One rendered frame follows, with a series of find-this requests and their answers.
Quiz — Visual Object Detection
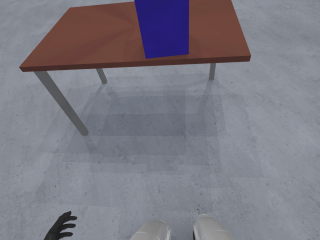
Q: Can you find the robot left thigh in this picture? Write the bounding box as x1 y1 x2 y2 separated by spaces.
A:
130 220 172 240

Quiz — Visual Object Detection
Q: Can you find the robot left hand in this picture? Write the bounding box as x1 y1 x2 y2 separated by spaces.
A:
44 211 77 240

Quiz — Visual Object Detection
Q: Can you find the table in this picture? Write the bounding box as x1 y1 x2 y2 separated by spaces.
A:
19 0 251 136

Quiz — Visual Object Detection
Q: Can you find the right robot shin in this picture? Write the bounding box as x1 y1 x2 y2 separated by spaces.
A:
197 214 208 220

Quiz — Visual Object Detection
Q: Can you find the carton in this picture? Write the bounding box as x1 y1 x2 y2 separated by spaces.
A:
134 0 189 59

